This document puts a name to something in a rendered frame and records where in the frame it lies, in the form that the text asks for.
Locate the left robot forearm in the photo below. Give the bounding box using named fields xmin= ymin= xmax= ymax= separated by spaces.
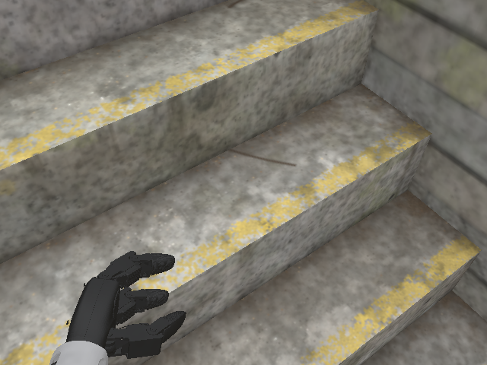
xmin=49 ymin=341 xmax=108 ymax=365

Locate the robot left hand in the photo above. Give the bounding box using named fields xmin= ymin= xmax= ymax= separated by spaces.
xmin=66 ymin=251 xmax=186 ymax=359

